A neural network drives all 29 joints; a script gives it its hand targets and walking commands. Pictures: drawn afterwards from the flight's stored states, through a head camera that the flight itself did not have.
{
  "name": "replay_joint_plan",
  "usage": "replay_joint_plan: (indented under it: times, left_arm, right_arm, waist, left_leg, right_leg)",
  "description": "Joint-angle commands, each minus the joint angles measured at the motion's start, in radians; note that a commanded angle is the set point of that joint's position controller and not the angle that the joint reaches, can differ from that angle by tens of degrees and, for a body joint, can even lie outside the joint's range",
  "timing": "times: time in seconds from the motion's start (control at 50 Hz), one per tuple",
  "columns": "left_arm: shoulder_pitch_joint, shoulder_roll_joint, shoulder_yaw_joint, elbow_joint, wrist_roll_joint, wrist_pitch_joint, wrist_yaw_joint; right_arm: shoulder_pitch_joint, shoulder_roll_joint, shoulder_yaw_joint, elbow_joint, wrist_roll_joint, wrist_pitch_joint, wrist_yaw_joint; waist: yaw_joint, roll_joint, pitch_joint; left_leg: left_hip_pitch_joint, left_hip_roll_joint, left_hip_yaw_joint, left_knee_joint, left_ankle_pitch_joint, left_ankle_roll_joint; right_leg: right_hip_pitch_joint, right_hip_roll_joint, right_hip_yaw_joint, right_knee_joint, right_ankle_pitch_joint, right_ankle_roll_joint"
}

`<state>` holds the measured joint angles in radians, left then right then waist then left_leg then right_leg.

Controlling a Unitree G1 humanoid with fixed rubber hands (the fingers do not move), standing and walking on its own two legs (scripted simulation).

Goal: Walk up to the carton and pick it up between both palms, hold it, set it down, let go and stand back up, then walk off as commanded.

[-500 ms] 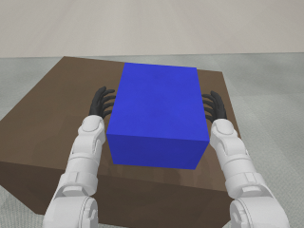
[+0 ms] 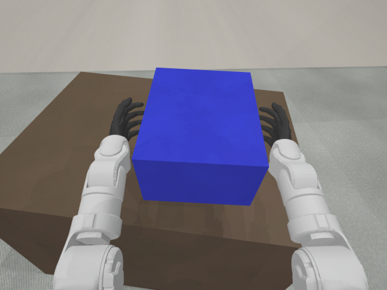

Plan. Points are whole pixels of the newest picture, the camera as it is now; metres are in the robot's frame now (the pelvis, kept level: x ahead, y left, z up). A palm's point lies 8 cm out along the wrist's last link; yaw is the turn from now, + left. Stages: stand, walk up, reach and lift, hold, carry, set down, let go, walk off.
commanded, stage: reach and lift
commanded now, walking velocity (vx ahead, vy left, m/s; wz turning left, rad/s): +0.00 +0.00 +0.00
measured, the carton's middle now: (200, 132) +0.44 +0.01 +0.10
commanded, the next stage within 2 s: hold in 0.62 s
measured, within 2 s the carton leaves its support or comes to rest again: neither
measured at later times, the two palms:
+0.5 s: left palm (120, 130) +0.38 +0.18 +0.15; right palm (280, 138) +0.38 -0.16 +0.15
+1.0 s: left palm (116, 132) +0.36 +0.18 +0.17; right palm (284, 138) +0.36 -0.16 +0.17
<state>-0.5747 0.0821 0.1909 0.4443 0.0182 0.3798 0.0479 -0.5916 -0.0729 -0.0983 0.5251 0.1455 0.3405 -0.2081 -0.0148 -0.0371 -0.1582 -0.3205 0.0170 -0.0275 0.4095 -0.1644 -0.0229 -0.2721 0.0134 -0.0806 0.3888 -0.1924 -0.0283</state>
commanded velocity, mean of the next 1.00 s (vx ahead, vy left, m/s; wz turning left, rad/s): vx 0.00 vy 0.00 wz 0.00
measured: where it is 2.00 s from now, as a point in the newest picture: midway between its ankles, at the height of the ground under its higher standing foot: outside the picture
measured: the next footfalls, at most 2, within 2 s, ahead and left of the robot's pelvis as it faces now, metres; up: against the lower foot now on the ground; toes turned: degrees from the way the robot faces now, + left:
none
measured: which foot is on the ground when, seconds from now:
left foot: down 0.00-1.00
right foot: down 0.00-1.00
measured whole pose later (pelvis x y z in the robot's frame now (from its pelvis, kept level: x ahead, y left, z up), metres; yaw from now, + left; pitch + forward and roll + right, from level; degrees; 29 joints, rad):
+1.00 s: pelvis -0.01 +0.00 +0.00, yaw +0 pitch +3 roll -1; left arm -0.62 0.09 0.19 0.36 0.03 0.57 0.06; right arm -0.64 -0.10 -0.10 0.48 0.18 0.48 -0.22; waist -0.01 -0.04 -0.14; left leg -0.30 0.02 -0.03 0.40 -0.14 -0.02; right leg -0.26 0.01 -0.08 0.38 -0.17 -0.03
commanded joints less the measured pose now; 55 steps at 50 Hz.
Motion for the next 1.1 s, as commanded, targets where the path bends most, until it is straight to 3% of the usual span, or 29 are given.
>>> replay_joint_plan:
  times: [0.0, 0.04, 0.08, 0.1, 0.14, 0.18, 0.24, 0.26, 0.28, 0.38, 0.4, 0.48, 0.58, 0.6, 0.62, 0.66, 0.68, 0.76, 0.78, 0.82, 0.84, 0.88, 0.9, 0.92, 0.94, 0.96, 0.98, 1.04, 1.08]
  left_arm:
    - [-0.673, -0.656, -0.435, -0.19, -0.021, 0.047, -0.175]
    - [-0.706, -0.668, -0.419, -0.208, -0.015, 0.051, -0.177]
    - [-0.747, -0.689, -0.448, -0.227, -0.031, 0.046, -0.174]
    - [-0.752, -0.683, -0.428, -0.135, -0.028, 0.055, -0.176]
    - [-0.77, -0.702, -0.432, -0.163, -0.028, 0.051, -0.169]
    - [-0.775, -0.72, -0.447, -0.194, -0.034, 0.047, -0.157]
    - [-0.745, -0.709, -0.43, -0.144, -0.024, 0.056, -0.163]
    - [-0.77, -0.722, -0.446, -0.196, -0.034, 0.053, -0.162]
    - [-0.738, -0.712, -0.435, -0.181, -0.029, 0.061, -0.162]
    - [-0.735, -0.677, -0.401, -0.176, -0.012, 0.081, -0.168]
    - [-0.73, -0.682, -0.409, -0.192, -0.022, 0.081, -0.169]
    - [-0.697, -0.682, -0.448, -0.284, -0.039, 0.09, -0.168]
    - [-0.706, -0.714, -0.526, -0.425, -0.084, 0.107, -0.146]
    - [-0.73, -0.701, -0.531, -0.456, -0.088, 0.11, -0.142]
    - [-0.69, -0.69, -0.514, -0.377, -0.072, 0.131, -0.144]
    - [-0.732, -0.689, -0.518, -0.454, -0.074, 0.138, -0.143]
    - [-0.712, -0.666, -0.482, -0.366, -0.056, 0.154, -0.145]
    - [-0.725, -0.66, -0.426, -0.315, -0.024, 0.172, -0.161]
    - [-0.743, -0.662, -0.425, -0.314, -0.024, 0.176, -0.162]
    - [-0.755, -0.685, -0.445, -0.353, -0.044, 0.178, -0.167]
    - [-0.774, -0.671, -0.445, -0.338, -0.038, 0.18, -0.163]
    - [-0.785, -0.684, -0.436, -0.369, -0.034, 0.177, -0.158]
    - [-0.786, -0.675, -0.433, -0.338, -0.037, 0.18, -0.159]
    - [-0.795, -0.692, -0.44, -0.409, -0.042, 0.173, -0.155]
    - [-0.794, -0.698, -0.47, -0.414, -0.056, 0.174, -0.152]
    - [-0.796, -0.712, -0.486, -0.449, -0.057, 0.179, -0.147]
    - [-0.789, -0.71, -0.481, -0.422, -0.056, 0.181, -0.146]
    - [-0.755, -0.691, -0.452, -0.382, -0.044, 0.197, -0.144]
    - [-0.807, -0.713, -0.491, -0.437, -0.067, 0.19, -0.138]
  right_arm:
    - [-0.774, 0.604, 0.399, -0.228, 0.049, -0.049, 0.13]
    - [-0.835, 0.612, 0.376, -0.245, 0.056, -0.055, 0.134]
    - [-0.853, 0.628, 0.376, -0.243, 0.049, -0.06, 0.141]
    - [-0.901, 0.612, 0.353, -0.229, 0.034, -0.059, 0.143]
    - [-0.923, 0.635, 0.353, -0.245, 0.035, -0.068, 0.15]
    - [-0.948, 0.644, 0.377, -0.277, 0.047, -0.08, 0.155]
    - [-0.933, 0.639, 0.37, -0.243, 0.047, -0.07, 0.149]
    - [-0.954, 0.661, 0.392, -0.291, 0.059, -0.077, 0.147]
    - [-0.938, 0.635, 0.379, -0.288, 0.058, -0.071, 0.141]
    - [-0.897, 0.633, 0.379, -0.228, 0.058, -0.052, 0.142]
    - [-0.9, 0.641, 0.391, -0.242, 0.066, -0.047, 0.139]
    - [-0.888, 0.636, 0.442, -0.337, 0.121, -0.042, 0.116]
    - [-0.871, 0.622, 0.486, -0.456, 0.169, -0.017, 0.105]
    - [-0.844, 0.621, 0.476, -0.422, 0.167, -0.002, 0.104]
    - [-0.856, 0.604, 0.466, -0.42, 0.164, 0.009, 0.103]
    - [-0.848, 0.593, 0.459, -0.412, 0.163, 0.019, 0.11]
    - [-0.83, 0.579, 0.43, -0.354, 0.148, 0.039, 0.113]
    - [-0.889, 0.582, 0.41, -0.324, 0.132, 0.04, 0.126]
    - [-0.891, 0.586, 0.394, -0.297, 0.127, 0.05, 0.127]
    - [-0.938, 0.594, 0.406, -0.364, 0.145, 0.04, 0.126]
    - [-0.926, 0.594, 0.398, -0.324, 0.14, 0.052, 0.125]
    - [-0.956, 0.608, 0.411, -0.348, 0.147, 0.045, 0.133]
    - [-0.944, 0.614, 0.402, -0.327, 0.142, 0.054, 0.133]
    - [-0.945, 0.629, 0.429, -0.369, 0.154, 0.046, 0.135]
    - [-0.939, 0.62, 0.419, -0.364, 0.155, 0.048, 0.129]
    - [-0.93, 0.616, 0.43, -0.375, 0.169, 0.051, 0.13]
    - [-0.936, 0.62, 0.442, -0.387, 0.173, 0.056, 0.127]
    - [-0.948, 0.612, 0.436, -0.389, 0.18, 0.067, 0.128]
    - [-0.95, 0.609, 0.422, -0.374, 0.175, 0.064, 0.128]
  waist:
    - [-0.101, 0.032, -0.273]
    - [-0.089, 0.07, -0.296]
    - [-0.092, 0.076, -0.334]
    - [-0.097, 0.047, -0.287]
    - [-0.087, 0.063, -0.341]
    - [-0.068, 0.064, -0.393]
    - [-0.076, 0.059, -0.367]
    - [-0.071, 0.049, -0.392]
    - [-0.084, 0.045, -0.381]
    - [-0.061, 0.044, -0.341]
    - [-0.077, 0.031, -0.368]
    - [-0.079, 0.064, -0.458]
    - [-0.089, 0.089, -0.537]
    - [-0.092, 0.094, -0.514]
    - [-0.089, 0.084, -0.447]
    - [-0.089, 0.101, -0.465]
    - [-0.098, 0.085, -0.398]
    - [-0.062, 0.064, -0.347]
    - [-0.075, 0.064, -0.332]
    - [-0.075, 0.064, -0.394]
    - [-0.083, 0.076, -0.353]
    - [-0.053, 0.085, -0.387]
    - [-0.066, 0.061, -0.37]
    - [-0.042, 0.075, -0.442]
    - [-0.069, 0.084, -0.448]
    - [-0.068, 0.117, -0.455]
    - [-0.07, 0.081, -0.442]
    - [-0.057, 0.071, -0.397]
    - [-0.076, 0.105, -0.451]
  left_leg:
    - [0.235, -0.068, -0.016, -0.078, 0.164, -0.009]
    - [0.236, -0.069, -0.017, -0.079, 0.158, -0.008]
    - [0.236, -0.063, -0.019, -0.084, 0.145, -0.005]
    - [0.208, -0.063, -0.015, -0.093, 0.068, 0.005]
    - [0.216, -0.06, -0.016, -0.094, 0.074, 0.007]
    - [0.226, -0.059, -0.016, -0.079, 0.11, 0.006]
    - [0.212, -0.066, -0.013, -0.086, 0.102, 0.01]
    - [0.215, -0.067, -0.012, -0.079, 0.123, 0.012]
    - [0.218, -0.066, -0.015, -0.07, 0.135, 0.01]
    - [0.213, -0.068, -0.005, -0.087, 0.108, 0.015]
    - [0.221, -0.068, -0.007, -0.076, 0.141, 0.01]
    - [0.274, -0.079, -0.017, -0.029, 0.297, -0.009]
    - [0.333, -0.073, -0.031, 0.006, 0.407, -0.033]
    - [0.331, -0.076, -0.033, 0.002, 0.391, -0.034]
    - [0.305, -0.074, -0.032, -0.013, 0.327, -0.031]
    - [0.309, -0.07, -0.031, -0.025, 0.306, -0.035]
    - [0.286, -0.068, -0.029, -0.04, 0.231, -0.025]
    - [0.25, -0.064, -0.015, -0.083, 0.119, -0.003]
    - [0.239, -0.067, -0.014, -0.09, 0.106, -0.002]
    - [0.247, -0.064, -0.019, -0.074, 0.128, -0.002]
    - [0.239, -0.065, -0.021, -0.084, 0.101, -0.004]
    - [0.251, -0.067, -0.015, -0.081, 0.112, 0.0]
    - [0.245, -0.068, -0.013, -0.088, 0.09, 0.006]
    - [0.26, -0.066, -0.014, -0.083, 0.144, 0.005]
    - [0.267, -0.069, -0.018, -0.066, 0.162, -0.005]
    - [0.286, -0.067, -0.026, -0.063, 0.19, -0.011]
    - [0.291, -0.067, -0.022, -0.057, 0.182, -0.009]
    - [0.254, -0.068, -0.024, -0.072, 0.131, 0.001]
    - [0.288, -0.065, -0.025, -0.067, 0.151, -0.01]
  right_leg:
    - [0.296, 0.008, 0.056, -0.095, 0.285, 0.06]
    - [0.286, 0.008, 0.051, -0.1, 0.238, 0.053]
    - [0.286, 0.001, 0.06, -0.099, 0.229, 0.049]
    - [0.261, 0.004, 0.06, -0.11, 0.153, 0.05]
    - [0.258, 0.004, 0.053, -0.106, 0.143, 0.048]
    - [0.268, 0.01, 0.051, -0.094, 0.167, 0.045]
    - [0.277, 0.007, 0.056, -0.098, 0.188, 0.051]
    - [0.294, 0.007, 0.056, -0.091, 0.213, 0.054]
    - [0.296, 0.008, 0.058, -0.095, 0.229, 0.051]
    - [0.292, 0.002, 0.062, -0.099, 0.209, 0.057]
    - [0.318, 0.004, 0.063, -0.092, 0.269, 0.058]
    - [0.381, 0.012, 0.071, -0.065, 0.457, 0.06]
    - [0.369, 0.034, 0.07, -0.049, 0.523, 0.058]
    - [0.354, 0.029, 0.078, -0.054, 0.506, 0.053]
    - [0.336, 0.031, 0.073, -0.066, 0.444, 0.052]
    - [0.321, 0.03, 0.069, -0.068, 0.393, 0.051]
    - [0.289, 0.027, 0.073, -0.085, 0.31, 0.05]
    - [0.27, 0.013, 0.066, -0.102, 0.191, 0.053]
    - [0.269, 0.016, 0.068, -0.107, 0.178, 0.051]
    - [0.299, 0.014, 0.071, -0.098, 0.213, 0.048]
    - [0.278, 0.016, 0.072, -0.104, 0.19, 0.047]
    - [0.273, 0.021, 0.064, -0.099, 0.164, 0.046]
    - [0.272, 0.016, 0.075, -0.107, 0.161, 0.047]
    - [0.286, 0.018, 0.067, -0.095, 0.201, 0.048]
    - [0.299, 0.016, 0.077, -0.088, 0.235, 0.048]
    - [0.297, 0.016, 0.071, -0.082, 0.248, 0.047]
    - [0.293, 0.026, 0.073, -0.088, 0.236, 0.047]
    - [0.276, 0.02, 0.071, -0.098, 0.2, 0.05]
    - [0.27, 0.022, 0.07, -0.093, 0.204, 0.046]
